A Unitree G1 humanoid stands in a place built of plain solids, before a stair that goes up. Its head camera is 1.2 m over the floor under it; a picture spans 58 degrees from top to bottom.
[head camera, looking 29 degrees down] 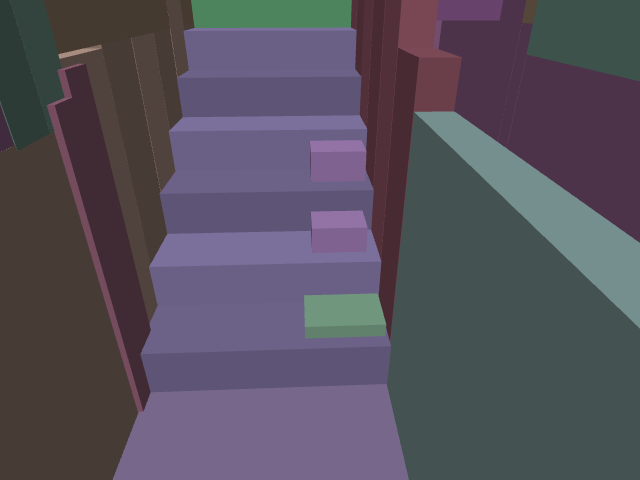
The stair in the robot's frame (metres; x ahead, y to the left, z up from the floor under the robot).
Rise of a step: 0.18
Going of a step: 0.26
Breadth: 0.85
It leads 3 degrees to the left of straight ahead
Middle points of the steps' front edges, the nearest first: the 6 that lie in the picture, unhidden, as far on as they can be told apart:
1.08 0.18 0.18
1.34 0.20 0.36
1.59 0.21 0.54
1.85 0.22 0.71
2.10 0.23 0.89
2.36 0.24 1.07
